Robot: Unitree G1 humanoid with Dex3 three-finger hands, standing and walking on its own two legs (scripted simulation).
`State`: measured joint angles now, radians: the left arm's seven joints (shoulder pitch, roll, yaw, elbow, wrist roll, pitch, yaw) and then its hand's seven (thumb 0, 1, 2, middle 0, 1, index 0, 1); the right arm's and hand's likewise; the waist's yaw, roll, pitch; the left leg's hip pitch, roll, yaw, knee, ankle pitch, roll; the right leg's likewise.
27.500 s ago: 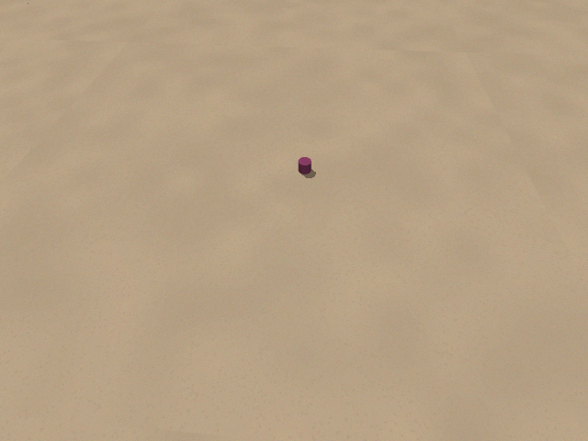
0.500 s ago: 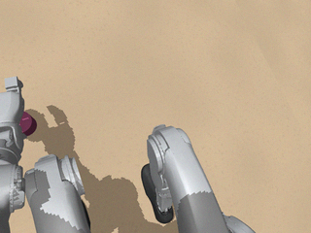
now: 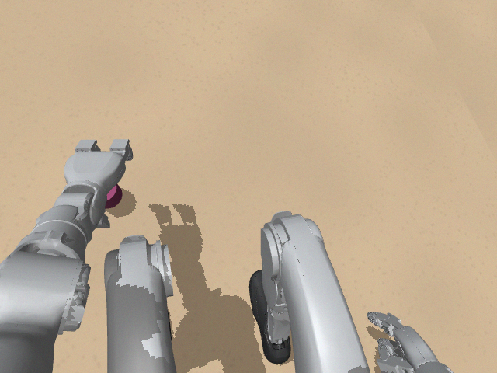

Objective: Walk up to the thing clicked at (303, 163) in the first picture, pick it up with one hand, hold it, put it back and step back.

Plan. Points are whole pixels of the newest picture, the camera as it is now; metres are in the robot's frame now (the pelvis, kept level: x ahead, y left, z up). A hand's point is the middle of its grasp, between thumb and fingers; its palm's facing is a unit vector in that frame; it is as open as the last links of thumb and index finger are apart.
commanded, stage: withdraw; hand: left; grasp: from above
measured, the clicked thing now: (104, 191) +0.49 +0.23 -0.33
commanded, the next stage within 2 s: home in 0.12 s
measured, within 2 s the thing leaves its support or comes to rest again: neither
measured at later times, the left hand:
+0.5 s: hand (35, 171) +0.46 +0.28 -0.11, palm faces -0.39 -0.12 -0.91, open 12.7 cm
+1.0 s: hand out of the picture +0.28 +0.22 +0.11, palm faces -0.17 -0.81 -0.56, open 7.5 cm
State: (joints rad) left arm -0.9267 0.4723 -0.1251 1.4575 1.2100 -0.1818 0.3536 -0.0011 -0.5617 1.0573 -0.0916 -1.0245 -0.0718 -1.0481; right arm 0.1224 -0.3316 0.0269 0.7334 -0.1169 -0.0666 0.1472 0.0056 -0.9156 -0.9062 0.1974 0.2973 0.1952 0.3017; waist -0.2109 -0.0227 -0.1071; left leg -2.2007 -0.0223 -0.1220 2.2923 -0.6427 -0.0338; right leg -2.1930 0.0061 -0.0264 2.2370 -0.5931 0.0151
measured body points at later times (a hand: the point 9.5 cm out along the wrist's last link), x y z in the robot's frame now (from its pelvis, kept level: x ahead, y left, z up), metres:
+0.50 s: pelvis +0.03 +0.02 +0.02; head +0.24 +0.02 +0.42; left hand +0.48 +0.28 -0.06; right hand +0.08 -0.24 -0.13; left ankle +0.10 +0.14 -0.32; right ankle +0.12 -0.12 -0.32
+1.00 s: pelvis +0.02 +0.01 +0.20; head +0.13 +0.04 +0.64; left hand +0.29 +0.26 +0.14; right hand +0.26 -0.22 +0.12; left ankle +0.10 +0.14 -0.32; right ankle +0.12 -0.12 -0.32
